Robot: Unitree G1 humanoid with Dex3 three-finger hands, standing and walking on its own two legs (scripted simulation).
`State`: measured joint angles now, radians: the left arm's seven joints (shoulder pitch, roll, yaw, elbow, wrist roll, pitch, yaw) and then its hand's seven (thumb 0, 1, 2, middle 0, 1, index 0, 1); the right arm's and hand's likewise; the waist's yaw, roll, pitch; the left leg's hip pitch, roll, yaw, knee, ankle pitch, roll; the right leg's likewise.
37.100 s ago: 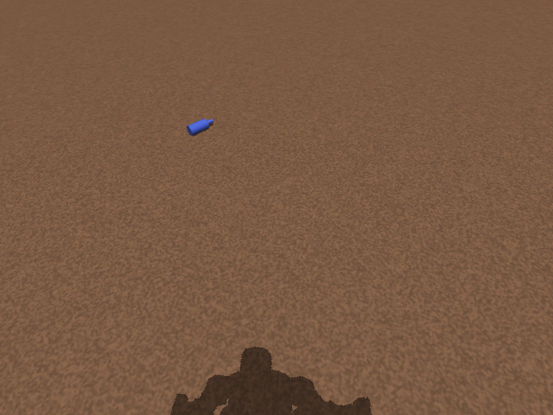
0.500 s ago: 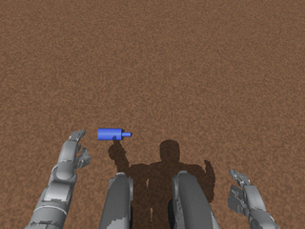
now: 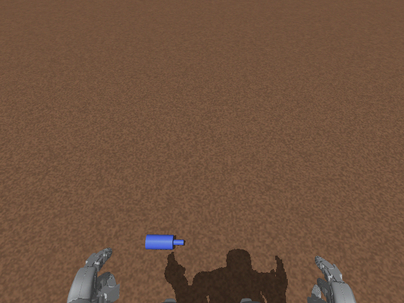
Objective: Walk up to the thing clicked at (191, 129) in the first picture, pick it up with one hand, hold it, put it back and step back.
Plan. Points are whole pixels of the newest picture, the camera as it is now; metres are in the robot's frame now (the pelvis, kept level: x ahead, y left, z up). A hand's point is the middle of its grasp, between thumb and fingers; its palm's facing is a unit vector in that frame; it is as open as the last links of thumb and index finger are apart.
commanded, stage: home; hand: left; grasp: from above
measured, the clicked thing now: (165, 242) +0.49 +0.16 -0.67
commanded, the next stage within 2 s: none
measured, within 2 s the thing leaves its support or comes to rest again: neither
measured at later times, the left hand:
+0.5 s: hand (108, 298) +0.17 +0.18 -0.04, palm faces +0.07 -0.98 -0.19, open 7.4 cm
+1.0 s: hand (110, 297) +0.17 +0.18 -0.04, palm faces +0.06 -0.98 -0.19, open 7.4 cm
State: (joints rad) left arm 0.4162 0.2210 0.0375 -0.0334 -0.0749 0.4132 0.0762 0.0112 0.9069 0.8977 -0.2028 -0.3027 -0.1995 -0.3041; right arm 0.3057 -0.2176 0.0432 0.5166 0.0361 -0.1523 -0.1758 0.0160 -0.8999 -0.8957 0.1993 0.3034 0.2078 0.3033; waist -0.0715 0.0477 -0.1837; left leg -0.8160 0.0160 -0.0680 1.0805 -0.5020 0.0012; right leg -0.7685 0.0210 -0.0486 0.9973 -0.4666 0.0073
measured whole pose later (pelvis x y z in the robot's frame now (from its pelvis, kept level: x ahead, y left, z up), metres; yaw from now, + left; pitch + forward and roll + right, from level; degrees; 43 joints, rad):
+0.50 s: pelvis +0.01 +0.00 +0.01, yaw +1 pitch +10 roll -3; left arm 0.50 0.22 0.03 -0.12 -0.06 0.44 0.02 0.01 0.91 0.90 -0.20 -0.30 -0.20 -0.30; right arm 0.28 -0.22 0.04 0.52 0.01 -0.24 -0.18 0.02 -0.90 -0.90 0.20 0.30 0.21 0.30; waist -0.04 0.04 -0.16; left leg -0.69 0.01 -0.07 1.01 -0.49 0.01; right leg -0.64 0.01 -0.05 0.92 -0.46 0.01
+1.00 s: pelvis +0.01 +0.00 +0.01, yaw +0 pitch +10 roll -3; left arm 0.50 0.22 0.03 -0.12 -0.06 0.44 0.02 0.01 0.91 0.90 -0.20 -0.30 -0.20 -0.30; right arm 0.30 -0.22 0.03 0.53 0.01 -0.24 -0.18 0.02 -0.90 -0.90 0.20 0.30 0.21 0.30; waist -0.04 0.05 -0.17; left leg -0.69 0.01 -0.06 1.01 -0.50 0.01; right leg -0.64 0.02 -0.04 0.93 -0.46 0.01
